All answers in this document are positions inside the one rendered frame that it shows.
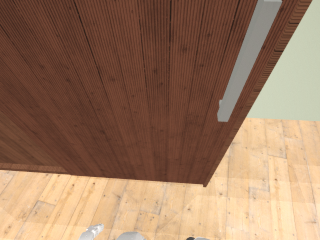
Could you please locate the left robot hand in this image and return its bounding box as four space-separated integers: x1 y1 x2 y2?
78 223 104 240

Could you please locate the handle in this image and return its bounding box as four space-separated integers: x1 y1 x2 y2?
217 0 282 122

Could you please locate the wardrobe door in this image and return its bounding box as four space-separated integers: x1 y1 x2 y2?
0 0 300 185
0 111 61 167

